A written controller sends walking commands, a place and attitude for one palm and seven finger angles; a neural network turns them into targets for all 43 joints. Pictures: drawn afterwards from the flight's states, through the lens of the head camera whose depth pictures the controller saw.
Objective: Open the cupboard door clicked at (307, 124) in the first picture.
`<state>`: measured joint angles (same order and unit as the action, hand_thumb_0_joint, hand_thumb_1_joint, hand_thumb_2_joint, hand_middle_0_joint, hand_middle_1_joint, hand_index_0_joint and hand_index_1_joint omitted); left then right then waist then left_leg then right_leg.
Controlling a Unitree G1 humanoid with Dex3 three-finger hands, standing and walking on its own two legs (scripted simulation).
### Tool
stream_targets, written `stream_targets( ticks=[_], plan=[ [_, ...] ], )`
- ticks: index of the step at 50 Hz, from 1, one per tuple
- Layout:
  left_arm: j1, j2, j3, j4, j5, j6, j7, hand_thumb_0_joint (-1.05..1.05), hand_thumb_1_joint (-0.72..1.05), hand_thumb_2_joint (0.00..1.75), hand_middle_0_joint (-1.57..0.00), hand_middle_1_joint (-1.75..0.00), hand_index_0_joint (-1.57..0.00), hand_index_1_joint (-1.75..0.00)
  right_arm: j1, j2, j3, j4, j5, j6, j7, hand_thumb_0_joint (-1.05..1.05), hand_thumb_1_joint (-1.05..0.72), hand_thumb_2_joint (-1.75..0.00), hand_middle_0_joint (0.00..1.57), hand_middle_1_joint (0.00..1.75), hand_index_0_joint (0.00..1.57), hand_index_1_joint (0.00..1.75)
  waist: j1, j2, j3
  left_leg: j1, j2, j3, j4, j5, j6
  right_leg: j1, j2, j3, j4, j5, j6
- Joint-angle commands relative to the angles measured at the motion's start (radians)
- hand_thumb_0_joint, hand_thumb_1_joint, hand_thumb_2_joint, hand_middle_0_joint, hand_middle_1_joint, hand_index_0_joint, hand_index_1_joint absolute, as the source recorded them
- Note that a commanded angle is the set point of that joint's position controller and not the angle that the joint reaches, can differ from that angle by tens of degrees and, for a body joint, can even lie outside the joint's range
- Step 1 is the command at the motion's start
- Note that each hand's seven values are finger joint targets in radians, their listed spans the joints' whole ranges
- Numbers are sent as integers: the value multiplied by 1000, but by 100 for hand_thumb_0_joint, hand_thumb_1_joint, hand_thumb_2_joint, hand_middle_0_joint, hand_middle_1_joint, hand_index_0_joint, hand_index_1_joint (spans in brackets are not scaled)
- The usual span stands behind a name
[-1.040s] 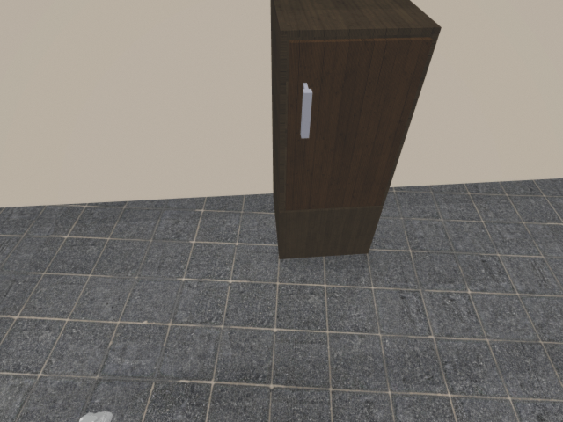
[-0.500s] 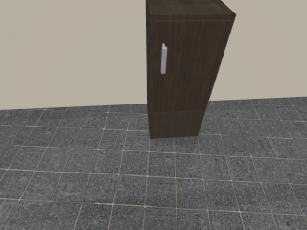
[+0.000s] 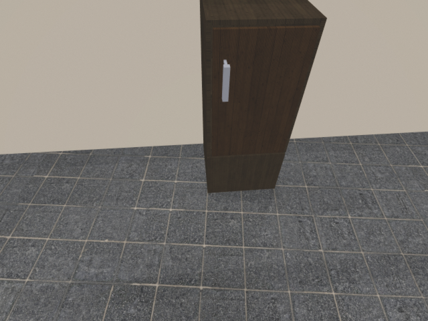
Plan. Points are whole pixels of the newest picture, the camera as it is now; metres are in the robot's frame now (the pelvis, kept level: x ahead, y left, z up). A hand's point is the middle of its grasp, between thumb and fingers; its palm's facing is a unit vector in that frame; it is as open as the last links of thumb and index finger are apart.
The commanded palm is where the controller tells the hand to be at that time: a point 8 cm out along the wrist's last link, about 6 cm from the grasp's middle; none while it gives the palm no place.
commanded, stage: look at it before walking up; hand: left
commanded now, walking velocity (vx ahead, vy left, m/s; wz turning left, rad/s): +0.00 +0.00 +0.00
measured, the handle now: (225, 80) +0.90 +0.01 -0.02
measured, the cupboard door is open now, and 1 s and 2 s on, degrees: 0 0 0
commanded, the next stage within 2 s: walk to a spot facing it in 0.40 s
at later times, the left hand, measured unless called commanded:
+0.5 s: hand out of the picture +0.08 +0.25 -0.15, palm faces -0.03 -0.94 -0.34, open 7.4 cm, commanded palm none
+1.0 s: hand out of the picture +0.05 +0.16 -0.17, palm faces -0.15 -0.96 -0.25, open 7.4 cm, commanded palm none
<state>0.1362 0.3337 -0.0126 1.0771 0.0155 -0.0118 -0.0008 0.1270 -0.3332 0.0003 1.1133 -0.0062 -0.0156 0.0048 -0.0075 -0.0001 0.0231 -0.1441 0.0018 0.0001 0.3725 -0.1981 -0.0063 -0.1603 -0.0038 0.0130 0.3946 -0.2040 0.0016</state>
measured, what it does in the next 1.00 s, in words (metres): lifts its left foot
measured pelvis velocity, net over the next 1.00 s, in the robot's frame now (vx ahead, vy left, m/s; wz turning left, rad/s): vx -0.02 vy -0.03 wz -0.21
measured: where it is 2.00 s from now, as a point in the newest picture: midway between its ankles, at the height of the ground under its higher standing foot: outside the picture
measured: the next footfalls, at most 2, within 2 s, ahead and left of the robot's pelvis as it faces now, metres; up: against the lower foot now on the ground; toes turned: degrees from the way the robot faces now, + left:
left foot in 1.36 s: +0.04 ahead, +0.12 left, +0.00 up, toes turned -26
right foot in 1.86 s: -0.11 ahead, -0.09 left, +0.00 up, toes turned -49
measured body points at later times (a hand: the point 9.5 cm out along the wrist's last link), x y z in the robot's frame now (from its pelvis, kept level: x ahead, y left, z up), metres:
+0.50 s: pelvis +0.01 +0.00 +0.00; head +0.01 +0.00 +0.45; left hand +0.08 +0.30 -0.13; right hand +0.10 -0.30 -0.13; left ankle +0.00 +0.12 -0.75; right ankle +0.01 -0.12 -0.75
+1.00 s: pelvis -0.02 -0.03 -0.02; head +0.01 -0.06 +0.43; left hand +0.06 +0.21 -0.15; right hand +0.01 -0.29 -0.17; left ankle -0.01 +0.12 -0.68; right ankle +0.00 -0.11 -0.75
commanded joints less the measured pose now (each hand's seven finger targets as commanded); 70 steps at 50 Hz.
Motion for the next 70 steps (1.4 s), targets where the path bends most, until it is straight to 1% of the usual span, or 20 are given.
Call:
stream_targets(
  ticks=[1,27,30,32,36,39,41,42,43,44,45,48,53,60,64,66,67,68,69,70],
  plan=[
    [-36,210,46,-60,-3,-18,12,0,90,90,-20,-30,-20,-30,-52,-208,-35,-61,-2,-23,-16,0,-90,-90,20,30,20,30,8,0,-59,12,114,-97,-61,110,33,3,-111,103,-68,105,-32],
    [-35,217,50,-56,-3,-13,10,0,90,90,-20,-30,-20,-30,-63,-217,-36,-65,-3,-22,-24,0,-90,-90,20,30,20,30,8,5,-50,63,124,-74,-59,159,29,1,-108,110,-70,196,-34],
    [26,109,40,-63,-3,20,15,0,90,90,-20,-30,-20,-30,9,-98,-25,-71,-4,-2,-30,0,-90,-90,20,30,20,30,2,-3,-59,60,134,-21,2,174,12,-42,-97,123,3,263,-22],
    [45,106,47,-85,-1,34,14,0,90,90,-20,-30,-20,-30,23,-104,-37,-95,-5,10,-36,0,-90,-90,20,30,20,30,2,12,-45,54,149,-11,26,161,16,-94,-79,131,56,266,-22],
    [68,82,63,-139,3,49,3,0,90,90,-20,-30,-20,-30,27,-129,-66,-152,-8,19,-41,0,-90,-90,20,30,20,30,6,95,-38,30,239,-47,18,151,69,-189,-17,84,241,153,-8],
    [93,43,76,-171,2,60,-5,0,90,90,-20,-30,-20,-30,5,-128,-81,-186,-11,14,-39,0,-90,-90,20,30,20,30,22,191,-21,-26,370,-88,-8,285,170,-216,-17,10,459,-273,8],
    [181,26,88,-162,5,56,-11,0,90,90,-20,-30,-20,-30,-51,-121,-86,-209,-16,18,-38,0,-90,-90,20,30,20,30,77,137,-18,-112,332,6,118,260,119,-91,-38,-5,323,-176,2],
    [245,50,97,-150,10,45,-11,0,90,90,-20,-30,-20,-30,-56,-105,-87,-219,-12,25,-35,0,-90,-90,20,30,20,30,104,33,-21,-192,254,76,299,133,52,0,-59,33,148,22,-3],
    [254,163,119,-160,25,26,5,0,90,90,-20,-30,-20,-30,-11,-19,-75,-244,-4,33,-29,0,-90,-90,20,30,20,30,84,-358,-24,-395,70,167,587,-264,-42,51,-286,430,-55,262,-71],
    [269,164,115,-171,5,30,15,0,90,90,-20,-30,-20,-30,-34,-31,-76,-258,-4,42,-33,0,-90,-90,20,30,20,30,94,-291,-17,-392,33,22,714,-380,-38,-42,-346,533,-131,295,-141],
    [219,146,118,-183,6,34,19,0,90,90,-20,-30,-20,-30,-51,-23,-81,-250,-2,48,-34,0,-90,-90,20,30,20,30,74,-229,14,-401,46,-39,785,-331,-30,-106,-311,544,-151,126,-155],
    [106,81,108,-222,1,26,18,0,90,90,-20,-30,-20,-30,12,-18,-84,-217,-11,42,-23,0,-90,-90,20,30,20,30,14,-97,-7,-379,74,-41,780,-155,-44,-106,-211,392,-120,41,-156],
    [174,66,118,-206,1,23,15,0,90,90,-20,-30,-20,-30,10,9,-83,-221,-11,41,-31,0,-90,-90,20,30,20,30,40,-103,-73,-394,55,-29,696,-151,-62,8,-180,385,-91,111,-148],
    [182,78,130,-207,11,36,11,0,90,90,-20,-30,-20,-30,-15,15,-77,-255,-4,32,-39,0,-90,-90,20,30,20,30,58,-126,-86,-317,25,-26,487,-215,-51,1,-158,474,-91,109,-175],
    [129,99,134,-226,14,47,10,0,90,90,-20,-30,-20,-30,47,13,-75,-258,8,21,-45,0,-90,-90,20,30,20,30,35,-155,-103,-182,-6,-22,272,-225,-23,-51,-139,510,-75,146,-157],
    [79,96,132,-238,8,54,7,0,90,90,-20,-30,-20,-30,138,3,-77,-236,10,12,-51,0,-90,-90,20,30,20,30,-13,-144,-108,8,-15,-12,76,-110,-6,-183,-89,484,-47,70,-98],
    [60,64,127,-254,3,56,3,0,90,90,-20,-30,-20,-30,183,-33,-85,-231,7,3,-57,0,-90,-90,20,30,20,30,-37,-65,-110,149,70,-92,-36,-129,28,-331,-9,409,33,-62,-46],
    [81,3,116,-267,-5,58,-10,0,90,90,-20,-30,-20,-30,157,-122,-100,-251,-5,2,-56,0,-90,-90,20,30,20,30,-26,208,-85,216,311,-346,-168,-234,90,-518,125,233,276,-233,3],
    [65,22,129,-279,8,55,-12,0,90,90,-20,-30,-20,-30,102,-156,-103,-284,-7,7,-53,0,-90,-90,20,30,20,30,-15,264,-32,26,487,-443,-207,-215,160,-509,89,86,541,-317,47],
    [44,63,143,-253,24,62,-15,0,90,90,-20,-30,-20,-30,39,-96,-88,-286,-12,4,-54,0,-90,-90,20,30,20,30,5,185,32,-109,421,-376,-193,-127,154,-454,50,119,684,-254,62]
  ],
)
